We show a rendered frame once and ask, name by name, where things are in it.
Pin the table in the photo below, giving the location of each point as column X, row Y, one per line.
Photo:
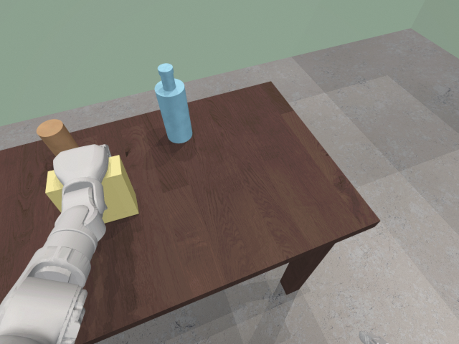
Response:
column 250, row 191

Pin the robot left hand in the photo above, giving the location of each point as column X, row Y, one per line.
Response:
column 90, row 161

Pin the robot left upper arm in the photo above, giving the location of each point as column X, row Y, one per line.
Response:
column 43, row 311

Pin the left robot forearm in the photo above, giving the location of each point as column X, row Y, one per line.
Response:
column 66, row 255

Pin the sponge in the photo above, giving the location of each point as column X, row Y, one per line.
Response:
column 119, row 196

